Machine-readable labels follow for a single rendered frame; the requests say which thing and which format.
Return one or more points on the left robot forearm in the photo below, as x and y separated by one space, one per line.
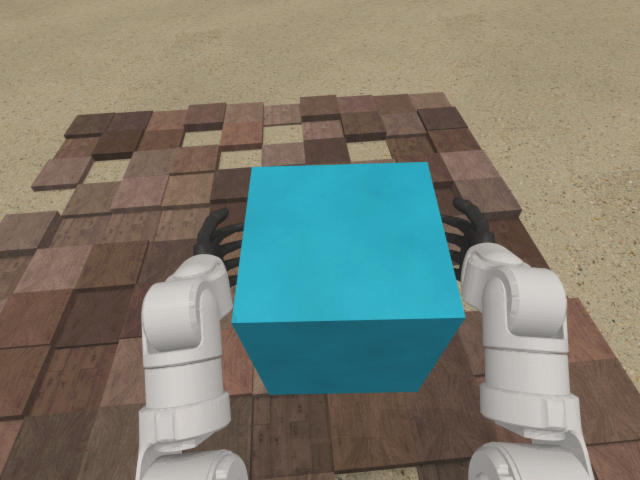
181 340

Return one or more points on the right robot upper arm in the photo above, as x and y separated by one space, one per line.
523 461

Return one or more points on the left robot upper arm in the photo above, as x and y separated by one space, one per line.
205 465

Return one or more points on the robot left hand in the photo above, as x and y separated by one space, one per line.
208 240

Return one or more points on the carton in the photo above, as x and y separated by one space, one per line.
345 281

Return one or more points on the robot right hand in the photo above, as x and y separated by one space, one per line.
475 232

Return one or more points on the right robot forearm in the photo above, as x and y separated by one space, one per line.
526 388

